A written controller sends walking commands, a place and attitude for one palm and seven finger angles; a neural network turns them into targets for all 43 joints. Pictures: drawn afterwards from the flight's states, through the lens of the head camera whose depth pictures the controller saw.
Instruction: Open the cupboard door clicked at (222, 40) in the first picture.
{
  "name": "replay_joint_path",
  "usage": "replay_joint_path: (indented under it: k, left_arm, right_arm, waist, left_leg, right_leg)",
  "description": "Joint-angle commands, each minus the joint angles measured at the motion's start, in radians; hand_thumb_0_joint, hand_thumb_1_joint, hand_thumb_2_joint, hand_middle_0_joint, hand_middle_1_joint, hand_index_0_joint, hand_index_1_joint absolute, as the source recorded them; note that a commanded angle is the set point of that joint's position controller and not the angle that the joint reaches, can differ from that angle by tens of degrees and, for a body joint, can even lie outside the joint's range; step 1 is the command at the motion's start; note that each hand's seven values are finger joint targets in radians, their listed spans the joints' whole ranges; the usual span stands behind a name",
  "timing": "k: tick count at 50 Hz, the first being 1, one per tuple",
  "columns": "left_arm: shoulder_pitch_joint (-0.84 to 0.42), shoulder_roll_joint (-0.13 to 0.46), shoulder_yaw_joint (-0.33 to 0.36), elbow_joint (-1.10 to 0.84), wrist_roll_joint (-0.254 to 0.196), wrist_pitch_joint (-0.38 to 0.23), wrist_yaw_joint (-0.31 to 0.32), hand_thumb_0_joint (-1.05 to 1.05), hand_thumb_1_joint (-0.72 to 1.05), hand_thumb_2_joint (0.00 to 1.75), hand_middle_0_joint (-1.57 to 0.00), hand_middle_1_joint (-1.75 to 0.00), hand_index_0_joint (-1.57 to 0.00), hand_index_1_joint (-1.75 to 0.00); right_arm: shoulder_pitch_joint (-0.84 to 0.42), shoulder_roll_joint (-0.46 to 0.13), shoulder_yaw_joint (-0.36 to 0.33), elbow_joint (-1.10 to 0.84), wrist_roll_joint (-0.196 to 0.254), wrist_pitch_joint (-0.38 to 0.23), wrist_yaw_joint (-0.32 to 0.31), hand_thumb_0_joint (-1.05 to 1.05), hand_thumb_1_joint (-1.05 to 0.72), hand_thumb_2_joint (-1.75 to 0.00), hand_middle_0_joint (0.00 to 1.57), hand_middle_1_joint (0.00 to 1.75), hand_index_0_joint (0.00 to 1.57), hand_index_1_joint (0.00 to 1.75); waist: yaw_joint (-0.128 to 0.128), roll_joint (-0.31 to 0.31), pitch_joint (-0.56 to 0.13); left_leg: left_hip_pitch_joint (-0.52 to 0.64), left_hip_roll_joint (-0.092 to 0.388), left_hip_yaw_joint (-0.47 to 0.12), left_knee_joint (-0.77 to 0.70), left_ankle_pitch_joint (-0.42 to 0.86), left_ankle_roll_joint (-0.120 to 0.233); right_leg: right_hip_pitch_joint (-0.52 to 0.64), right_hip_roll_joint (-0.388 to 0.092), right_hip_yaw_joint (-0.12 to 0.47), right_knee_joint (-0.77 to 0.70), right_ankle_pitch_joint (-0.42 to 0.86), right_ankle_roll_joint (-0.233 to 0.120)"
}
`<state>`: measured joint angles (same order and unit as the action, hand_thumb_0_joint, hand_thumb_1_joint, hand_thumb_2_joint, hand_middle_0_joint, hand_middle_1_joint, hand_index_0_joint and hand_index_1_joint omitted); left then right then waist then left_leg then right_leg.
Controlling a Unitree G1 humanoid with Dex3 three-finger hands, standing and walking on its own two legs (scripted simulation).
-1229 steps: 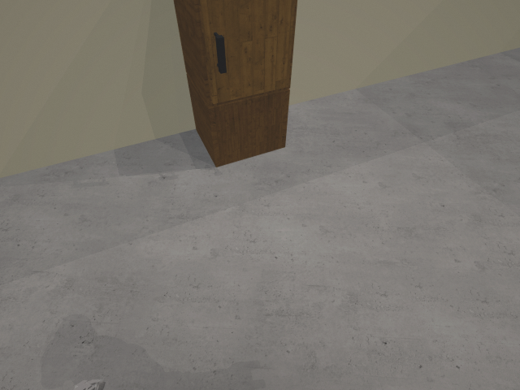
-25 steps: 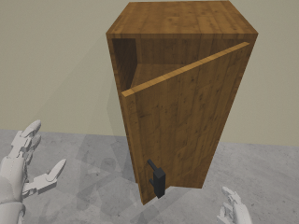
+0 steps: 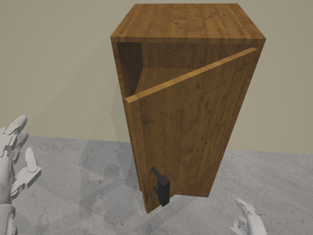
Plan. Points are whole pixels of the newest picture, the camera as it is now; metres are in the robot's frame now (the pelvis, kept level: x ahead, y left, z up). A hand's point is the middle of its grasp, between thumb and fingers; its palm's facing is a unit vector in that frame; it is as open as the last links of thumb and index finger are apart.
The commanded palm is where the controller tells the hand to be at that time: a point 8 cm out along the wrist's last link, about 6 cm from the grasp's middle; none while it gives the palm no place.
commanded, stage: step back with the hand held close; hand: left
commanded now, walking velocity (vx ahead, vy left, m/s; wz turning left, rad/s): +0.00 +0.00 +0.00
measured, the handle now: (159, 186) +0.30 +0.04 -0.10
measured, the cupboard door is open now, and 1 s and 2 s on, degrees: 40 40 40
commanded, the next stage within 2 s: stop stepping back and stand still in 1.42 s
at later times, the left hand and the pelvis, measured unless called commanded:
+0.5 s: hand (32, 180) +0.16 +0.26 +0.15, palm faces +0.38 -0.78 -0.50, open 7.4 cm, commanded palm +0.11 +0.30 +0.17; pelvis -0.04 +0.00 +0.00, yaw +0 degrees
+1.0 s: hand out of the picture +0.10 +0.28 +0.15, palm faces +0.46 -0.74 -0.50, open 7.4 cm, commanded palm +0.03 +0.31 +0.17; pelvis -0.10 +0.01 -0.01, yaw +2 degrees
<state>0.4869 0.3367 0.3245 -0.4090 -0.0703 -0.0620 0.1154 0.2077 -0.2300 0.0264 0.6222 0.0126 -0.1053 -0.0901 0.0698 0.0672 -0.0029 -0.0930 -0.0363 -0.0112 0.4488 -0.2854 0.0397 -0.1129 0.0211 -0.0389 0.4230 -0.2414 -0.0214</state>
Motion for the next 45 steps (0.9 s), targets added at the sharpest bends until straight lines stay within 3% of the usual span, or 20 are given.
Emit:
replay_joint_path:
  k: [1, 5, 6, 7, 8, 10, 11, 12, 16, 18, 20, 21, 26, 33, 35, 37, 39, 41, 43, 45]
  left_arm:
    - [-0.098, 0.184, 0.121, -0.192, 0.003, -0.066, 0.016, 0.0, 0.9, 0.9, -0.2, -0.3, -0.2, -0.3]
    - [-0.107, 0.187, 0.121, -0.208, 0.003, -0.073, 0.015, 0.0, 0.9, 0.9, -0.2, -0.3, -0.2, -0.3]
    - [-0.169, 0.199, 0.122, -0.187, 0.006, -0.069, 0.019, 0.0, 0.9, 0.9, -0.2, -0.3, -0.2, -0.3]
    - [-0.253, 0.321, 0.248, -0.218, 0.013, -0.111, 0.028, 0.0, 0.9, 0.9, -0.2, -0.3, -0.2, -0.3]
    - [-0.141, 0.245, 0.202, -0.121, 0.014, -0.115, 0.019, 0.0, 0.9, 0.9, -0.2, -0.3, -0.2, -0.3]
    - [-0.057, 0.196, 0.152, -0.129, 0.019, -0.124, 0.009, 0.0, 0.9, 0.9, -0.2, -0.3, -0.2, -0.3]
    - [-0.048, 0.202, 0.155, -0.153, 0.021, -0.134, 0.011, 0.0, 0.9, 0.9, -0.2, -0.3, -0.2, -0.3]
    - [-0.019, 0.201, 0.155, -0.166, 0.021, -0.137, 0.013, 0.0, 0.9, 0.9, -0.2, -0.3, -0.2, -0.3]
    - [0.017, 0.249, 0.197, -0.233, 0.02, -0.14, 0.026, 0.0, 0.9, 0.9, -0.2, -0.3, -0.2, -0.3]
    - [0.042, 0.25, 0.204, -0.24, 0.019, -0.139, 0.031, 0.0, 0.9, 0.9, -0.2, -0.3, -0.2, -0.3]
    - [0.046, 0.256, 0.212, -0.244, 0.018, -0.142, 0.036, 0.0, 0.9, 0.9, -0.2, -0.3, -0.2, -0.3]
    - [0.046, 0.269, 0.224, -0.246, 0.019, -0.144, 0.04, 0.0, 0.9, 0.9, -0.2, -0.3, -0.2, -0.3]
    - [0.053, 0.257, 0.215, -0.237, 0.025, -0.152, 0.048, 0.0, 0.9, 0.9, -0.2, -0.3, -0.2, -0.3]
    - [0.025, 0.25, 0.204, -0.249, 0.046, -0.17, 0.059, 0.0, 0.9, 0.9, -0.2, -0.3, -0.2, -0.3]
    - [0.008, 0.257, 0.209, -0.28, 0.053, -0.186, 0.064, 0.0, 0.9, 0.9, -0.2, -0.3, -0.2, -0.3]
    - [0.013, 0.26, 0.222, -0.29, 0.061, -0.197, 0.067, 0.0, 0.9, 0.9, -0.2, -0.3, -0.2, -0.3]
    - [0.015, 0.253, 0.236, -0.3, 0.073, -0.201, 0.065, 0.0, 0.9, 0.9, -0.2, -0.3, -0.2, -0.3]
    - [0.008, 0.268, 0.258, -0.296, 0.08, -0.204, 0.061, 0.0, 0.9, 0.9, -0.2, -0.3, -0.2, -0.3]
    - [0.022, 0.253, 0.258, -0.281, 0.084, -0.215, 0.052, 0.0, 0.9, 0.9, -0.2, -0.3, -0.2, -0.3]
    - [0.05, 0.243, 0.246, -0.264, 0.063, -0.21, 0.046, 0.0, 0.9, 0.9, -0.2, -0.3, -0.2, -0.3]
  right_arm:
    - [-0.152, -0.098, -0.035, -0.16, -0.003, -0.061, -0.003, 0.0, -0.9, -0.9, 0.2, 0.3, 0.2, 0.3]
    - [-0.15, -0.096, -0.036, -0.159, -0.005, -0.064, -0.001, 0.0, -0.9, -0.9, 0.2, 0.3, 0.2, 0.3]
    - [-0.155, -0.102, -0.034, -0.148, -0.006, -0.062, -0.004, 0.0, -0.9, -0.9, 0.2, 0.3, 0.2, 0.3]
    - [-0.127, -0.128, -0.041, -0.179, 0.003, -0.045, -0.004, 0.0, -0.9, -0.9, 0.2, 0.3, 0.2, 0.3]
    - [-0.127, -0.117, -0.046, -0.157, -0.004, -0.03, -0.005, 0.0, -0.9, -0.9, 0.2, 0.3, 0.2, 0.3]
    - [-0.137, -0.125, -0.052, -0.167, -0.01, -0.007, 0.003, 0.0, -0.9, -0.9, 0.2, 0.3, 0.2, 0.3]
    - [-0.14, -0.129, -0.054, -0.168, -0.012, -0.001, 0.002, 0.0, -0.9, -0.9, 0.2, 0.3, 0.2, 0.3]
    - [-0.135, -0.127, -0.055, -0.173, -0.012, 0.005, 0.003, 0.0, -0.9, -0.9, 0.2, 0.3, 0.2, 0.3]
    - [-0.145, -0.131, -0.067, -0.194, -0.008, 0.032, -0.002, 0.0, -0.9, -0.9, 0.2, 0.3, 0.2, 0.3]
    - [-0.138, -0.124, -0.07, -0.206, -0.004, 0.041, -0.004, 0.0, -0.9, -0.9, 0.2, 0.3, 0.2, 0.3]
    - [-0.136, -0.122, -0.075, -0.21, 0.0, 0.047, -0.007, 0.0, -0.9, -0.9, 0.2, 0.3, 0.2, 0.3]
    - [-0.141, -0.127, -0.078, -0.206, -0.001, 0.048, -0.011, 0.0, -0.9, -0.9, 0.2, 0.3, 0.2, 0.3]
    - [-0.14, -0.13, -0.081, -0.209, 0.002, 0.048, -0.016, 0.0, -0.9, -0.9, 0.2, 0.3, 0.2, 0.3]
    - [-0.114, -0.135, -0.081, -0.212, 0.001, 0.03, -0.011, 0.0, -0.9, -0.9, 0.2, 0.3, 0.2, 0.3]
    - [-0.107, -0.141, -0.08, -0.214, -0.001, 0.021, -0.01, 0.0, -0.9, -0.9, 0.2, 0.3, 0.2, 0.3]
    - [-0.111, -0.142, -0.076, -0.218, -0.007, 0.013, -0.016, 0.0, -0.9, -0.9, 0.2, 0.3, 0.2, 0.3]
    - [-0.113, -0.148, -0.077, -0.225, -0.008, 0.003, -0.017, 0.0, -0.9, -0.9, 0.2, 0.3, 0.2, 0.3]
    - [-0.119, -0.141, -0.081, -0.227, -0.014, -0.006, -0.017, 0.0, -0.9, -0.9, 0.2, 0.3, 0.2, 0.3]
    - [-0.11, -0.136, -0.083, -0.221, -0.02, -0.018, -0.012, 0.0, -0.9, -0.9, 0.2, 0.3, 0.2, 0.3]
    - [-0.093, -0.131, -0.084, -0.207, -0.017, -0.023, -0.003, 0.0, -0.9, -0.9, 0.2, 0.3, 0.2, 0.3]
  waist:
    - [-0.004, -0.012, -0.025]
    - [-0.004, -0.004, -0.043]
    - [-0.009, 0.013, -0.031]
    - [-0.053, -0.036, 0.034]
    - [-0.058, -0.086, 0.016]
    - [-0.062, -0.06, -0.016]
    - [-0.058, -0.011, -0.04]
    - [-0.058, -0.005, -0.079]
    - [-0.055, -0.008, -0.149]
    - [-0.057, -0.023, -0.164]
    - [-0.06, -0.051, -0.154]
    - [-0.058, -0.019, -0.148]
    - [-0.062, -0.022, -0.112]
    - [-0.077, -0.061, -0.043]
    - [-0.081, -0.026, -0.035]
    - [-0.076, 0.036, -0.033]
    - [-0.065, 0.101, -0.054]
    - [-0.058, 0.122, -0.063]
    - [-0.063, 0.081, -0.036]
    - [-0.073, -0.044, -0.06]
  left_leg:
    - [-0.055, 0.047, -0.018, -0.082, 0.222, -0.021]
    - [-0.039, 0.046, -0.015, -0.085, 0.213, -0.018]
    - [-0.042, 0.043, -0.014, -0.086, 0.209, -0.018]
    - [-0.117, 0.069, -0.053, -0.066, 0.143, 0.002]
    - [-0.102, 0.062, -0.059, -0.047, 0.143, 0.003]
    - [-0.097, 0.064, -0.051, -0.037, 0.189, -0.001]
    - [-0.107, 0.067, -0.054, -0.048, 0.245, -0.007]
    - [-0.108, 0.077, -0.054, -0.052, 0.298, -0.013]
    - [-0.13, 0.085, -0.054, -0.044, 0.39, -0.018]
    - [-0.146, 0.089, -0.058, -0.044, 0.374, -0.018]
    - [-0.166, 0.089, -0.059, -0.042, 0.328, -0.014]
    - [-0.183, 0.09, -0.064, -0.045, 0.316, -0.013]
    - [-0.271, 0.1, -0.079, -0.069, 0.187, 0.003]
    - [-0.405, 0.087, -0.091, -0.064, -0.168, 0.023]
    - [-0.434, 0.095, -0.109, -0.073, -0.235, 0.032]
    - [-0.516, 0.136, -0.162, -0.159, -0.307, 0.048]
    - [-0.666, 0.196, -0.235, -0.265, -0.405, 0.076]
    - [-0.703, 0.215, -0.253, -0.268, -0.391, 0.091]
    - [-0.747, 0.216, -0.264, -0.24, -0.395, 0.104]
    - [-0.596, 0.153, -0.19, -0.115, -0.192, 0.069]
  right_leg:
    - [0.03, -0.024, 0.015, -0.063, 0.16, -0.001]
    - [0.033, -0.025, 0.021, -0.066, 0.156, 0.002]
    - [0.029, -0.026, 0.021, -0.07, 0.156, 0.0]
    - [-0.045, -0.069, 0.112, -0.12, 0.173, 0.007]
    - [-0.048, -0.085, 0.118, -0.128, 0.183, 0.003]
    - [-0.052, -0.094, 0.115, -0.118, 0.219, 0.002]
    - [-0.021, -0.095, 0.094, -0.089, 0.275, -0.002]
    - [0.006, -0.092, 0.086, -0.061, 0.313, 0.0]
    - [0.049, -0.088, 0.074, -0.008, 0.406, 0.004]
    - [0.051, -0.083, 0.075, 0.006, 0.386, 0.008]
    - [0.03, -0.082, 0.083, 0.001, 0.349, 0.013]
    - [0.03, -0.086, 0.082, 0.004, 0.339, 0.01]
    - [0.021, -0.073, 0.089, 0.01, 0.245, 0.02]
    - [-0.042, -0.084, 0.14, -0.059, -0.044, 0.017]
    - [-0.056, -0.075, 0.133, -0.057, -0.12, 0.019]
    - [0.014, -0.034, 0.097, 0.027, -0.104, 0.033]
    - [0.173, 0.024, 0.065, 0.212, 0.025, 0.046]
    - [0.216, 0.044, 0.07, 0.289, 0.129, 0.047]
    - [0.23, 0.048, 0.096, 0.292, 0.13, 0.043]
    - [0.122, 0.011, 0.146, 0.177, 0.223, 0.024]
